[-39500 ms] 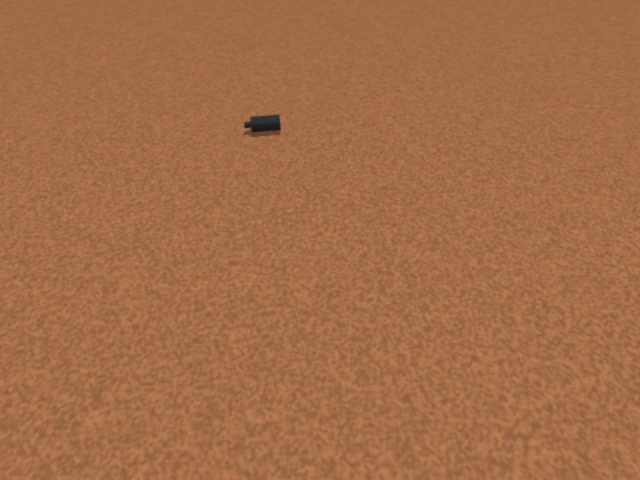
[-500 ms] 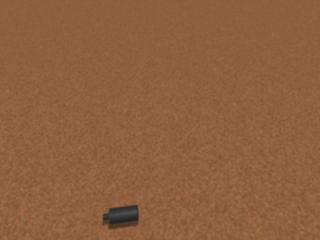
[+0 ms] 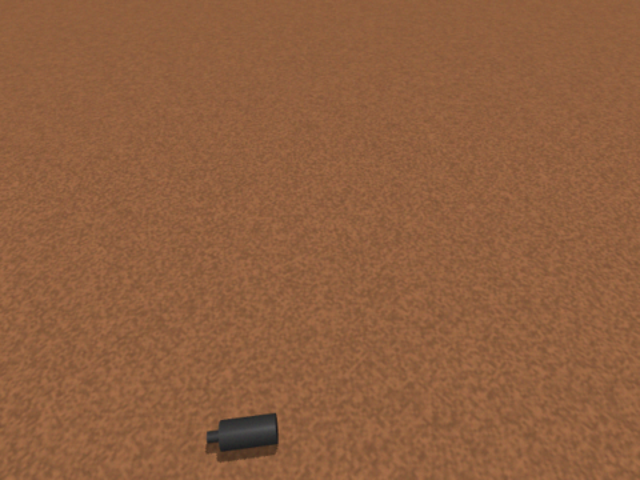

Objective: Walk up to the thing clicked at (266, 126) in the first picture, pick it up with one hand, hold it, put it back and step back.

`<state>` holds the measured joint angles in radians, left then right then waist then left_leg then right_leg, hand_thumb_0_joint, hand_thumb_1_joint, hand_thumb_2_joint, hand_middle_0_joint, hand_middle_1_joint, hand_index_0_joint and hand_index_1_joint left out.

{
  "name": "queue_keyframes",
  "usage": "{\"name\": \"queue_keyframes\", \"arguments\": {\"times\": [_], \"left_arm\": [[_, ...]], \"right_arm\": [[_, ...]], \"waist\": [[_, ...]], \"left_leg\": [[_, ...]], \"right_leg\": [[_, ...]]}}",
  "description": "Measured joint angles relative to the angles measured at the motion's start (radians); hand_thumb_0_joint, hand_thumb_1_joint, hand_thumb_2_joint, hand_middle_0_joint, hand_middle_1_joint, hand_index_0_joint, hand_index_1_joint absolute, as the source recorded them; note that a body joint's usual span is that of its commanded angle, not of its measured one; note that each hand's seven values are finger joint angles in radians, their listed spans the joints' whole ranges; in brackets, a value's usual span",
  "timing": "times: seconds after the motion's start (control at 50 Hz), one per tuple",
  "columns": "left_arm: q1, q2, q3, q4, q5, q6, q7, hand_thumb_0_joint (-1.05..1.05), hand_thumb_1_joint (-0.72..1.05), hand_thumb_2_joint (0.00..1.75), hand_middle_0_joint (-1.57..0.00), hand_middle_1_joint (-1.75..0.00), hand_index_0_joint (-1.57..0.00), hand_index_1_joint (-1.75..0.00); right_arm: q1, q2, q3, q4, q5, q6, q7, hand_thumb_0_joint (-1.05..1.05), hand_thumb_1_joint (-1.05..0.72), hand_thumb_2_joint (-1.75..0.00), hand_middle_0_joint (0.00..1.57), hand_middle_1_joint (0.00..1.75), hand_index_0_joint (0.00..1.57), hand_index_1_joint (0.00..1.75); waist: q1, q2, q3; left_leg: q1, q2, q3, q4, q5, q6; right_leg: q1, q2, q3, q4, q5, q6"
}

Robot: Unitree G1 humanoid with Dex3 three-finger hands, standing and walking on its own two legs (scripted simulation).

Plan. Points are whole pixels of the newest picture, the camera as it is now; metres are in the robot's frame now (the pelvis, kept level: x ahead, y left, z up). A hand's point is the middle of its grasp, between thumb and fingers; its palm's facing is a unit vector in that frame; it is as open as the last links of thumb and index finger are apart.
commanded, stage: stand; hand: left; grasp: from above
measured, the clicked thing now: (242, 432) +0.41 +0.25 -0.74
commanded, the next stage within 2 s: step back in 0.38 s
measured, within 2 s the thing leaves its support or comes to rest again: neither
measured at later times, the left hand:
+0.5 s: hand out of the picture +0.07 +0.26 -0.16, palm faces +0.01 -0.93 -0.36, open 7.4 cm
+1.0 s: hand out of the picture +0.02 +0.29 -0.18, palm faces -0.10 -0.93 -0.36, open 7.4 cm
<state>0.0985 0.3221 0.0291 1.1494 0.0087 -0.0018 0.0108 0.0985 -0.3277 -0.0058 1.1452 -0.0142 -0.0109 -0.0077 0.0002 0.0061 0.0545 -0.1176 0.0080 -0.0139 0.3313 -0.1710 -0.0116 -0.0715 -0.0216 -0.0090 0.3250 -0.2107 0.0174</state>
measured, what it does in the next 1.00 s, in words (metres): walks backwards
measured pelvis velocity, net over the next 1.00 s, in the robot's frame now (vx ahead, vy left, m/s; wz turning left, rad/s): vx -0.11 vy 0.04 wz -0.07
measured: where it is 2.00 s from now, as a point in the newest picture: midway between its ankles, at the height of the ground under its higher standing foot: outside the picture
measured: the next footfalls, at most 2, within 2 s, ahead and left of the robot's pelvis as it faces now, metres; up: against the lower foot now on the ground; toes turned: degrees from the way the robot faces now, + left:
right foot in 1.12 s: -0.14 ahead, -0.10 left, +0.00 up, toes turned -3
left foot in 1.48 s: -0.24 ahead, +0.14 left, +0.00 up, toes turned -3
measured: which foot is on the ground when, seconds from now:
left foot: down 0.00-1.00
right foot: down 0.00-0.68, up 0.70-1.00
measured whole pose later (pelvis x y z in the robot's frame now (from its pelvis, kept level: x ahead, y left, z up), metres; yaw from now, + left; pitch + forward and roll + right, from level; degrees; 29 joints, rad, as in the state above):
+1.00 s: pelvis -0.11 +0.04 -0.02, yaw -4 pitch -2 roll -1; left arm 0.10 0.39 0.07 0.89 0.01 0.07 0.02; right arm 0.10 -0.34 -0.04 0.87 -0.02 0.02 -0.01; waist -0.02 -0.04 0.21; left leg -0.34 0.00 0.05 0.58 -0.21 0.06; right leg -0.37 0.08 0.15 1.04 -0.51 0.03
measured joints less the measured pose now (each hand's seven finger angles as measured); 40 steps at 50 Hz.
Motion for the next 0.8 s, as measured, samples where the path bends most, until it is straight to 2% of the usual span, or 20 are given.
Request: {"name": "queue_keyframes", "arguments": {"times": [0.38, 0.46, 0.56, 0.62, 0.66, 0.68, 0.7, 0.76, 0.8], "left_arm": [[0.005, 0.006, -0.005, -0.006, -0.001, -0.001, -0.004, 0.01, 0.9, 0.9, -0.21, -0.3, -0.2, -0.3], [-0.004, 0.017, 0.015, -0.049, -0.017, 0.007, -0.002, 0.01, 0.9, 0.9, -0.21, -0.3, -0.2, -0.3], [-0.031, 0.039, 0.03, -0.114, -0.014, 0.023, 0.004, 0.01, 0.9, 0.9, -0.21, -0.3, -0.2, -0.3], [-0.037, 0.05, 0.034, -0.15, -0.001, 0.037, 0.005, 0.01, 0.9, 0.9, -0.21, -0.3, -0.2, -0.3], [-0.038, 0.059, 0.035, -0.172, 0.002, 0.048, 0.004, 0.01, 0.9, 0.9, -0.21, -0.3, -0.2, -0.3], [-0.045, 0.066, 0.035, -0.182, -0.001, 0.053, 0.005, 0.01, 0.9, 0.9, -0.21, -0.3, -0.2, -0.3], [-0.058, 0.074, 0.038, -0.19, -0.004, 0.058, 0.008, 0.01, 0.9, 0.9, -0.21, -0.3, -0.2, -0.3], [-0.082, 0.088, 0.043, -0.22, -0.006, 0.068, 0.026, 0.01, 0.9, 0.9, -0.21, -0.3, -0.2, -0.3], [-0.086, 0.087, 0.04, -0.23, -0.01, 0.068, 0.029, 0.01, 0.9, 0.9, -0.21, -0.3, -0.2, -0.3]], "right_arm": [[0.009, -0.007, -0.002, 0.006, 0.002, 0.002, 0.005, 0.01, -0.91, -0.9, 0.21, 0.3, 0.2, 0.3], [-0.016, -0.019, -0.01, -0.032, 0.012, 0.022, 0.012, 0.01, -0.91, -0.9, 0.21, 0.3, 0.2, 0.3], [-0.042, -0.048, -0.028, -0.093, 0.018, 0.044, 0.015, 0.01, -0.91, -0.9, 0.21, 0.3, 0.2, 0.3], [-0.03, -0.063, -0.04, -0.122, 0.014, 0.055, 0.02, 0.01, -0.91, -0.9, 0.21, 0.3, 0.2, 0.3], [-0.005, -0.07, -0.045, -0.14, 0.013, 0.055, 0.024, 0.0, -0.91, -0.9, 0.21, 0.3, 0.2, 0.3], [0.006, -0.07, -0.048, -0.145, 0.011, 0.052, 0.024, 0.0, -0.91, -0.9, 0.21, 0.3, 0.2, 0.3], [0.01, -0.065, -0.05, -0.149, 0.007, 0.049, 0.024, 0.0, -0.91, -0.9, 0.21, 0.3, 0.2, 0.3], [0.021, -0.039, -0.044, -0.164, -0.006, 0.042, 0.02, 0.0, -0.91, -0.9, 0.21, 0.3, 0.2, 0.3], [0.028, -0.028, -0.041, -0.176, -0.012, 0.044, 0.014, 0.0, -0.91, -0.9, 0.21, 0.3, 0.2, 0.3]], "waist": [[-0.004, 0.0, 0.003], [-0.012, 0.006, 0.045], [-0.016, 0.014, 0.116], [-0.012, -0.002, 0.126], [-0.02, -0.01, 0.112], [-0.022, -0.017, 0.108], [-0.02, -0.029, 0.115], [-0.019, -0.05, 0.143], [-0.026, -0.049, 0.149]], "left_leg": [[0.001, 0.006, 0.0, -0.012, 0.007, -0.006], [-0.062, 0.012, -0.004, 0.07, -0.017, -0.004], [-0.168, 0.007, -0.015, 0.228, -0.043, 0.024], [-0.199, -0.028, -0.016, 0.348, -0.15, 0.047], [-0.184, -0.036, -0.011, 0.346, -0.108, 0.059], [-0.177, -0.041, -0.01, 0.33, -0.145, 0.055], [-0.18, -0.047, -0.006, 0.332, -0.167, 0.057], [-0.181, -0.042, -0.002, 0.318, -0.145, 0.063], [-0.18, -0.035, -0.006, 0.281, -0.111, 0.066]], "right_leg": [[-0.002, 0.006, 0.0, -0.006, 0.005, -0.007], [-0.058, 0.012, -0.003, 0.061, -0.013, -0.011], [-0.13, 0.014, -0.007, 0.148, -0.029, -0.012], [-0.174, -0.007, 0.007, 0.214, -0.051, -0.002], [-0.209, -0.017, 0.008, 0.265, -0.072, 0.01], [-0.234, -0.022, 0.01, 0.301, -0.084, 0.004], [-0.26, -0.012, 0.04, 0.358, -0.123, -0.01], [-0.331, 0.081, 0.136, 0.595, -0.321, -0.037], [-0.365, 0.128, 0.158, 0.717, -0.348, -0.044]]}}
